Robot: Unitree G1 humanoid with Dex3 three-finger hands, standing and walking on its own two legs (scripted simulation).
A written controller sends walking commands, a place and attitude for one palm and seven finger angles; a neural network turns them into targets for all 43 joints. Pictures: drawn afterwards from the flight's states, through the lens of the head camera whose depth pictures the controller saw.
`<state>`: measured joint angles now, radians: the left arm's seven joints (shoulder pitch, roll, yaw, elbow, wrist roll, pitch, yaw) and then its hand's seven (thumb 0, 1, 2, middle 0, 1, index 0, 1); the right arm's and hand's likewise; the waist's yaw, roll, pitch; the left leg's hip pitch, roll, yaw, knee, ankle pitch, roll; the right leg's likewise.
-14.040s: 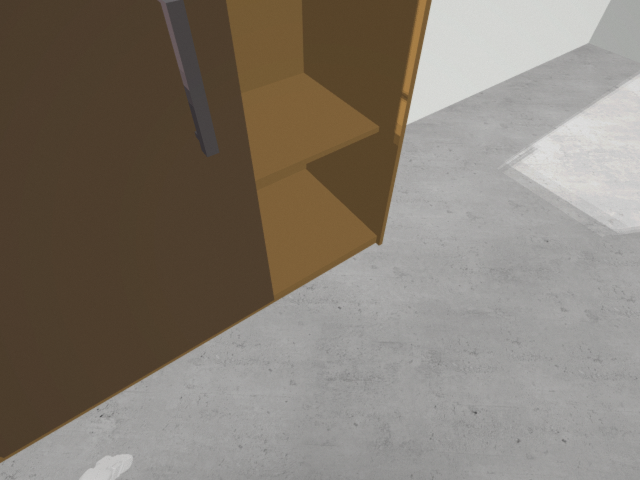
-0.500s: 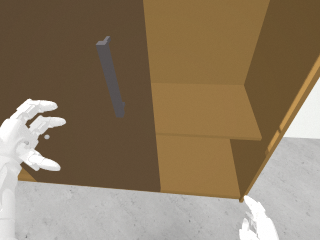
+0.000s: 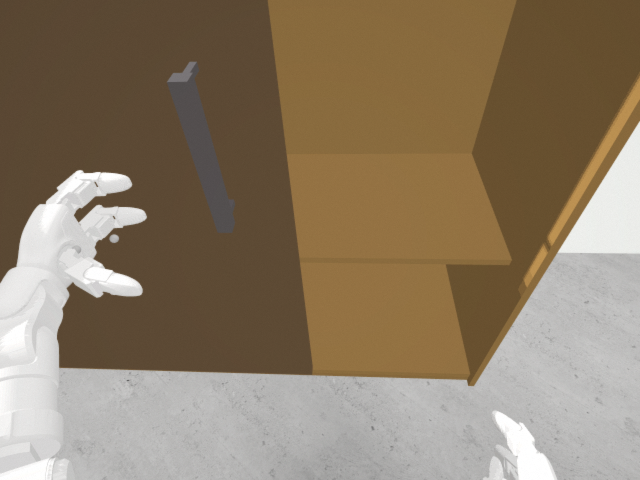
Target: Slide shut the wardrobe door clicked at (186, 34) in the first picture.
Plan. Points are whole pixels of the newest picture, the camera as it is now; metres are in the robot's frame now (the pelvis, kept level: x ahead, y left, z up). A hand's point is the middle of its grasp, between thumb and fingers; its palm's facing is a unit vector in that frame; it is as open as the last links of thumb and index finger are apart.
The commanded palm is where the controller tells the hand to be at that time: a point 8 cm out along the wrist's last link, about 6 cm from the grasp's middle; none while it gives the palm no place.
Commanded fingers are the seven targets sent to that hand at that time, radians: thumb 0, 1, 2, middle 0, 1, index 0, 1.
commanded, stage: move the hooked fingers beside the handle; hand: left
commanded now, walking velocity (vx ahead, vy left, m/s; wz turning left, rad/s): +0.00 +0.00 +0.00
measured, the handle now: (210, 156) +0.53 +0.20 +0.14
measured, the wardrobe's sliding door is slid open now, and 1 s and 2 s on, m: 0.50 0.50 0.50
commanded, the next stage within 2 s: none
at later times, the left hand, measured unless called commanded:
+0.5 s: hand (136, 198) +0.40 +0.25 +0.17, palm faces +0.04 -1.00 -0.02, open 13.9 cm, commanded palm +0.38 +0.31 +0.16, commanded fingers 0.00 -0.50 0.30 -0.30 -1.20 -0.30 -1.20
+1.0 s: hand (149, 169) +0.47 +0.26 +0.16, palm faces +0.04 -1.00 -0.02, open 13.9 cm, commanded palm +0.45 +0.32 +0.15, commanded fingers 0.00 -0.50 0.30 -0.30 -1.20 -0.30 -1.20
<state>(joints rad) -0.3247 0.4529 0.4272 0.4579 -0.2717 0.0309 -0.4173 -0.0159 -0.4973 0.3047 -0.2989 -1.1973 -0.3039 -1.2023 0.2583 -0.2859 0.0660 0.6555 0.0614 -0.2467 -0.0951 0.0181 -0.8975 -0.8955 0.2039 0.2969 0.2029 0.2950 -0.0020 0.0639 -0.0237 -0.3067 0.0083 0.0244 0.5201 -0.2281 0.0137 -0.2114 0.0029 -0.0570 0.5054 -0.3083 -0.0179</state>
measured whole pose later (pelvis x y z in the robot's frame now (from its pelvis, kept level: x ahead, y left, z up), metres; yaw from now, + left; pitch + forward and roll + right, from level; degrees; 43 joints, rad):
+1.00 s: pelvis +0.00 +0.00 -0.01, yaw -1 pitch +9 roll -1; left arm -0.87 0.69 0.49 1.15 -0.13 -0.15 -0.43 -0.02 -0.50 0.30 -0.30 -1.20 -0.30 -1.20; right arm 0.39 -0.33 0.04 0.69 0.04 -0.09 -0.07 0.01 -0.90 -0.90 0.20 0.30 0.20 0.29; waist -0.13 0.03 -0.04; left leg -0.52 0.03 0.03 0.63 -0.27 0.02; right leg -0.41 0.02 -0.05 0.59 -0.33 -0.01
